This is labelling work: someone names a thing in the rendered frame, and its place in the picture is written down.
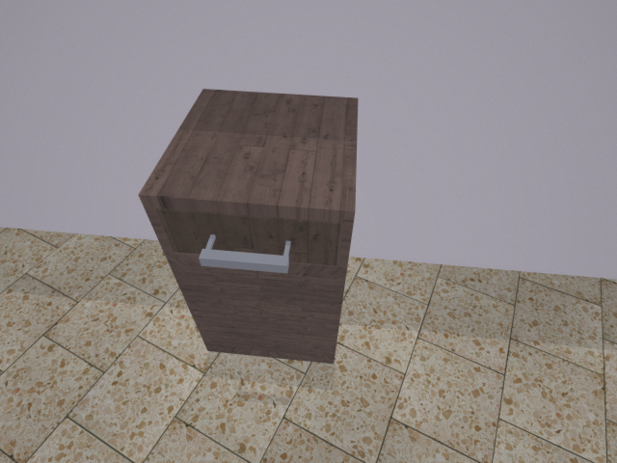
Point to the handle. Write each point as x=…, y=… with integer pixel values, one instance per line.
x=245, y=261

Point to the cabinet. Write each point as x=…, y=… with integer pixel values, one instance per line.
x=271, y=155

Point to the drawer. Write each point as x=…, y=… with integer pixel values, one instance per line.
x=314, y=242

